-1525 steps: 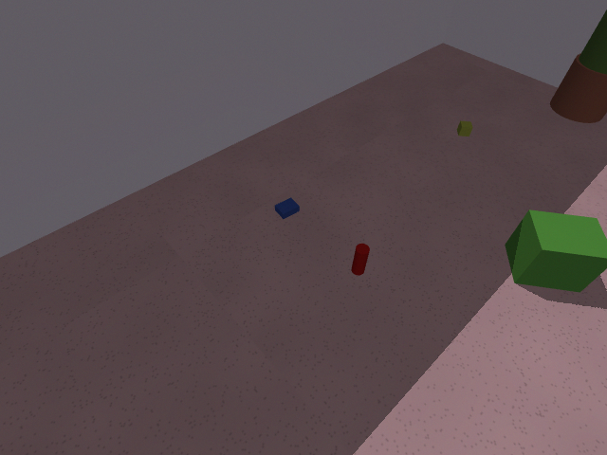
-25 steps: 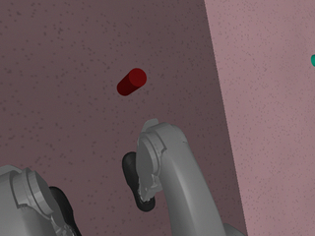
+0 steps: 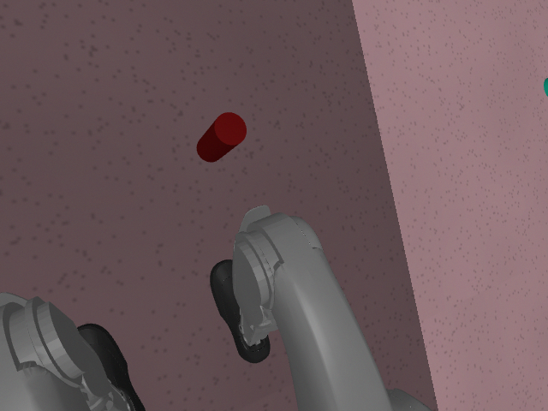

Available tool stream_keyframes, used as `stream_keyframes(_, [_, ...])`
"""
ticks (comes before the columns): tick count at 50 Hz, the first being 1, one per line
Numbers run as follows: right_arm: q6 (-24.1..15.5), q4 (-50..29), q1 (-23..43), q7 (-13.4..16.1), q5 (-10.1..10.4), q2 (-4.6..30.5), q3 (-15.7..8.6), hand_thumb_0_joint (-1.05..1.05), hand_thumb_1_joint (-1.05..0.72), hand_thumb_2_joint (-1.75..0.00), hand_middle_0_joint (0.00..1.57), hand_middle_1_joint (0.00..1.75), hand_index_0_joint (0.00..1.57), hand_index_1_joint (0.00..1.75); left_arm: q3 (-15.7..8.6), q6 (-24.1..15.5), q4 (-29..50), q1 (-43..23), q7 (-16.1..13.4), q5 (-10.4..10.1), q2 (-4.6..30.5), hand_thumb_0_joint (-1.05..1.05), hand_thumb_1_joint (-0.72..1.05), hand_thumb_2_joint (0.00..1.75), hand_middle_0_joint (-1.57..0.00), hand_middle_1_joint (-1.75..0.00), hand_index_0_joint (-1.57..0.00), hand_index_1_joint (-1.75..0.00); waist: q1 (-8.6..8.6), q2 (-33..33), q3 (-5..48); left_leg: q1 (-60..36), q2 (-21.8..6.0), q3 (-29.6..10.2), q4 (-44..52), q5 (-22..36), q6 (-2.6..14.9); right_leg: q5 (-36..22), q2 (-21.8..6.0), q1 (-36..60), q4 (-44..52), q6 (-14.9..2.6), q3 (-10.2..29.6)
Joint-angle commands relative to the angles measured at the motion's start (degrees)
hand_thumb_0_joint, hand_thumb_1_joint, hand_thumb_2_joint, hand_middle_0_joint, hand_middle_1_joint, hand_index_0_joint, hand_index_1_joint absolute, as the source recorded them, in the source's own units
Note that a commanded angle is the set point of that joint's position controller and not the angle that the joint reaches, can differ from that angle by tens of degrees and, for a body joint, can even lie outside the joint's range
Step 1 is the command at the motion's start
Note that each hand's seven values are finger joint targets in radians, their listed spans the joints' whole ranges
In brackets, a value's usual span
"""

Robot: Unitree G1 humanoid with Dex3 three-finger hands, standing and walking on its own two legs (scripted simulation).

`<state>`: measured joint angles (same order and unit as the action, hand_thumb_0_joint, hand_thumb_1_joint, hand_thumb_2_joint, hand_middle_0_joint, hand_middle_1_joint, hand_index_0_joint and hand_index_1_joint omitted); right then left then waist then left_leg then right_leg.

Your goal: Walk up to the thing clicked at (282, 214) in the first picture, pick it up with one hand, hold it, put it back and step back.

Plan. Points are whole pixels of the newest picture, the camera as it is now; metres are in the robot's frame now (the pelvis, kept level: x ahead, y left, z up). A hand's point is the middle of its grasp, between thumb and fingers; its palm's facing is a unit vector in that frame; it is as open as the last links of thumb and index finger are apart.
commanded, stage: rest palm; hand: left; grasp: from above
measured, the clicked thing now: out of the picture +0.47 +0.34 -0.31
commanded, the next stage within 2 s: close in 1.66 s
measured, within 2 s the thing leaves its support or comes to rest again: neither
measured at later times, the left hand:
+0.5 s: hand out of the picture +0.47 +0.30 -0.24, palm faces -0.02 -0.47 -0.88, open 14.2 cm
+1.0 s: hand out of the picture +0.47 +0.33 -0.26, palm faces -0.01 -0.46 -0.89, open 13.7 cm
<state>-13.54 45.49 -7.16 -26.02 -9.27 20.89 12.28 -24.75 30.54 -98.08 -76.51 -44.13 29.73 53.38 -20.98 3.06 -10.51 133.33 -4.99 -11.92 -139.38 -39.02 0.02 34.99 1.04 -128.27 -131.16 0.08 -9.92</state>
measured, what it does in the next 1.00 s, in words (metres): stands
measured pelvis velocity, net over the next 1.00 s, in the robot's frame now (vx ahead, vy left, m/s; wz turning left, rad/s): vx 0.01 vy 0.01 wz -0.04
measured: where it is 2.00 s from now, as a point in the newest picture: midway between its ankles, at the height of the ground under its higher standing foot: (186, 361)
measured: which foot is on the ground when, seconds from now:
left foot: down 0.00-1.00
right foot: down 0.00-1.00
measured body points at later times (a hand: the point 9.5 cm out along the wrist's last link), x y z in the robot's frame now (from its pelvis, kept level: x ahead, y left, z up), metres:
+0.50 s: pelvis +0.01 +0.00 +0.00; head +0.32 +0.08 +0.31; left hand +0.47 +0.32 -0.19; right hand +0.00 -0.26 -0.06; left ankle +0.07 +0.13 -0.29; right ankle +0.12 -0.11 -0.29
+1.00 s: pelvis +0.01 +0.01 -0.01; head +0.32 +0.10 +0.29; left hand +0.47 +0.35 -0.20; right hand +0.02 -0.24 -0.07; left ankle +0.07 +0.13 -0.29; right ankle +0.12 -0.11 -0.29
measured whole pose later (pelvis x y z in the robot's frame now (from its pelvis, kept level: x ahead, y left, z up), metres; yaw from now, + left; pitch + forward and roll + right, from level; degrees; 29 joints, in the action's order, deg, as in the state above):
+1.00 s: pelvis +0.01 +0.01 -0.01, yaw -2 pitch +30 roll -14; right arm -16.1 39.6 -4.2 -27.3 -11.6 22.5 20.4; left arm -19.6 25.5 -103.7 -79.5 -47.5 29.2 60.4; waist -25.7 7.5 -14.2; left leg 133.9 -3.8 -15.6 -143.6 -41.6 -0.5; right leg 37.1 1.1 -127.0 -133.1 0.5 -12.6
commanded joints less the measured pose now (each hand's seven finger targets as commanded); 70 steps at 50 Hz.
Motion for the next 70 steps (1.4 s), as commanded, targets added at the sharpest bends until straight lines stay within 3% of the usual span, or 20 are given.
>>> stream_keyframes(1, [-0.23,3.78,-14.98,0.34,-0.36,17.27,-3.88,0.0,-0.9,-0.89,0.2,0.3,0.2,0.3,4.11,-1.97,8.02,-21.38,-1.74,1.98,9.16,0.0,-0.51,1.0,-0.09,-1.01,-0.08,-1.02,-5.67,-26.53,42.6,-30.25,0.47,2.11,13.9,5.76,0.09,-8.72,2.63,21.72,12.5,-0.31,-3.1])
stream_keyframes(2, [-0.36,4.63,-14.4,0.56,-0.29,17.52,-4.0,0.0,-0.9,-0.89,0.2,0.3,0.2,0.3,4.95,-2.21,8.83,-22.61,-1.67,2.87,9.46,0.0,-0.5,1.01,-0.09,-1.02,-0.08,-1.03,-5.7,-28.3,42.12,-31.59,0.45,1.35,14.85,4.55,-0.21,-7.8,2.19,19.54,11.85,-0.67,-3.67])
stream_keyframes(5, [-0.81,5.44,-14.16,0.74,-0.81,17.78,-4.02,0.0,-0.9,-0.89,0.2,0.3,0.2,0.3,7.62,-2.54,7.52,-22.61,-1.02,3.56,5.95,0.0,-0.49,1.04,-0.09,-1.06,-0.09,-1.06,-6.88,-28.76,41.02,-32.61,0.66,1.7,14.43,5.29,-0.53,-8.68,2.14,18.97,11.54,-0.9,-3.66])
stream_keyframes(9, [-1.03,5.19,-15.49,0.33,-0.67,17.94,-3.63,0.0,-0.9,-0.9,0.2,0.3,0.2,0.3,7.34,-2.35,3.01,-20.59,-1.68,3.99,4.9,0.0,-0.53,1.02,-0.07,-1.02,-0.06,-1.04,-6.56,-28.4,39.73,-33.19,0.64,1.2,14.58,9.53,-0.91,-12.52,1.94,18.9,10.86,-1.12,-3.86])
stream_keyframes(11, [-1.11,4.15,-15.28,-0.22,-1.3,18.43,-3.18,0.0,-0.9,-0.9,0.2,0.3,0.2,0.3,7.55,-2.09,-0.12,-18.3,-2.18,3.55,4.01,0.0,-0.55,1.02,-0.07,-1.01,-0.05,-1.03,-7.43,-25.37,37.62,-31.87,0.98,0.77,13.97,9.87,-0.58,-13.42,1.95,19.47,10.8,-0.84,-4.22])
stream_keyframes(18, [-1.44,2.05,-13.43,-1.19,-2.46,19.15,-1.06,0.0,-0.91,-0.9,0.2,0.3,0.2,0.3,4.53,-2.84,-1.34,-17.47,-6.28,2.14,11.07,0.0,-0.59,1.04,-0.08,-0.98,-0.04,-1.02,-6.62,-20.2,37.47,-25.55,1.53,2.68,11.07,11.61,1.21,-17.08,2.49,26.7,11.94,0.92,-3.37])
stream_keyframes(26, [-1.18,0.72,-10.85,-2.07,-3.15,20.2,0.68,0.0,-0.91,-0.9,0.2,0.3,0.2,0.3,3.11,-4.38,3.24,-18.11,-8.69,2.23,17.31,0.0,-0.58,1.03,-0.08,-0.98,-0.05,-1.02,-6.7,-27.18,39.67,-28.49,0.96,2.77,10.73,10.65,0.85,-16.44,2.6,28.58,11.23,0.62,-3.74])
stream_keyframes(30, [-1.38,-0.21,-9.86,-2.29,-3.26,20.53,1.63,0.0,-0.91,-0.9,0.2,0.3,0.2,0.3,2.96,-4.71,3.98,-18.35,-8.55,0.05,17.39,0.0,-0.58,1.04,-0.08,-0.98,-0.04,-1.02,-7.61,-27.55,39.6,-27.36,0.87,2.81,9.38,9.84,0.85,-15.54,2.65,28.76,11.42,0.77,-3.76])
stream_keyframes(33, [-1.35,-0.44,-10.4,-1.99,-3.03,21.06,2.08,0.0,-0.91,-0.9,0.2,0.3,0.2,0.3,3.02,-5.09,3.44,-18.51,-8.01,-0.46,18.12,0.0,-0.56,1.11,-0.11,-1.0,-0.06,-1.06,-8.11,-27.09,40.02,-26.51,0.74,2.58,9.17,9.77,0.76,-15.2,2.84,29.44,11.61,0.74,-3.86])
stream_keyframes(35, [-1.51,-0.9,-10.06,-2.0,-3.33,21.28,2.57,0.0,-0.91,-0.9,0.2,0.3,0.2,0.3,4.38,-5.01,3.34,-18.15,-7.04,-1.2,16.41,0.0,-0.53,1.13,-0.12,-1.03,-0.07,-1.08,-8.94,-26.36,38.85,-26.63,0.71,2.19,8.75,9.8,0.62,-15.19,2.91,29.02,10.98,0.77,-4.27])
stream_keyframes(36, [-1.37,-1.24,-11.55,-1.82,-2.68,21.74,2.58,0.0,-0.91,-0.9,0.2,0.3,0.2,0.3,3.78,-5.18,2.97,-17.95,-7.02,-0.86,17.26,0.0,-0.53,1.16,-0.13,-1.03,-0.08,-1.09,-8.66,-26.79,40.04,-27.14,0.49,2.25,8.46,11.51,0.52,-16.71,3.28,29.64,11.38,0.75,-4.23])
stream_keyframes(39, [-1.3,-0.92,-12.15,-1.92,-2.67,21.86,3.23,0.0,-0.91,-0.9,0.2,0.3,0.2,0.3,5.43,-5.03,1.27,-17.39,-6.33,-0.42,15.68,0.0,-0.51,1.14,-0.12,-1.06,-0.08,-1.1,-9.81,-27.28,38.52,-28.39,0.4,0.82,8.96,12.38,0.03,-17.39,3.02,27.52,9.79,0.3,-5.29])
stream_keyframes(43, [-1.55,-1.53,-11.56,-1.68,-2.57,22.25,3.53,0.0,-0.91,-0.9,0.2,0.3,0.2,0.3,6.64,-5.13,-0.17,-16.82,-5.47,-0.03,14.67,0.0,-0.51,1.07,-0.1,-1.04,-0.08,-1.07,-10.57,-26.79,34.57,-28.0,0.36,-0.69,9.59,10.61,-0.09,-15.72,3.07,23.92,9.05,0.01,-6.04])
stream_keyframes(48, [-1.74,-2.35,-11.88,-1.83,-2.31,22.27,3.75,0.0,-0.91,-0.9,0.2,0.3,0.2,0.3,7.02,-5.44,-1.16,-15.28,-5.42,1.23,15.14,0.0,-0.5,1.02,-0.09,-1.04,-0.08,-1.05,-10.37,-26.63,31.95,-27.72,0.44,-1.33,10.22,10.34,-0.11,-15.21,3.12,22.38,8.77,-0.17,-6.31])
stream_keyframes(51, [-2.05,-2.77,-10.96,-1.51,-2.45,22.36,3.77,0.0,-0.91,-0.9,0.2,0.3,0.2,0.3,6.55,-5.94,-1.21,-15.35,-5.78,0.91,15.93,0.0,-0.5,1.0,-0.08,-1.04,-0.08,-1.05,-9.89,-25.5,31.65,-25.38,0.5,-0.78,9.9,8.2,0.23,-14.04,3.43,23.56,9.69,0.0,-5.96])
stream_keyframes(55, [-2.32,-3.37,-11.09,-1.71,-2.65,22.32,4.37,0.0,-0.91,-0.9,0.2,0.3,0.2,0.3,6.37,-6.47,-0.26,-14.85,-6.48,0.69,16.56,0.0,-0.5,1.03,-0.09,-1.05,-0.08,-1.06,-9.83,-26.51,33.09,-26.8,0.53,-0.37,9.35,10.84,0.14,-15.98,3.47,24.85,9.8,-0.04,-6.06])
stream_keyframes(59, [-2.96,-4.17,-10.65,-1.93,-2.92,23.08,4.85,0.0,-0.91,-0.9,0.2,0.3,0.2,0.3,5.7,-7.07,1.59,-15.66,-6.97,-0.98,17.31,0.0,-0.49,1.06,-0.11,-1.04,-0.09,-1.06,-10.29,-26.37,33.99,-27.72,0.49,-0.63,8.68,11.24,0.02,-16.59,3.22,25.93,9.54,0.29,-6.1])
stream_keyframes(66, [-2.77,-3.57,-11.08,-1.78,-2.64,23.56,5.45,0.0,-0.91,-0.91,0.2,0.3,0.2,0.3,5.03,-6.92,2.38,-16.23,-7.45,-0.65,20.1,0.0,-0.45,1.06,-0.13,-1.07,-0.11,-1.08,-9.81,-28.44,35.81,-27.6,0.24,0.46,8.09,12.93,-0.1,-18.34,3.65,28.42,9.83,0.41,-5.9])
stream_keyframes(70, [-2.55,-4.38,-11.02,-1.6,-2.6,23.43,5.51,0.0,-0.91,-0.91,0.2,0.3,0.2,0.3,5.86,-6.58,2.23,-15.45,-7.34,-0.12,19.5,0.0,-0.45,1.08,-0.13,-1.08,-0.11,-1.1,-10.12,-27.94,35.27,-26.78,0.26,0.74,7.33,13.0,0.1,-18.9,3.73,29.43,10.08,0.61,-5.88])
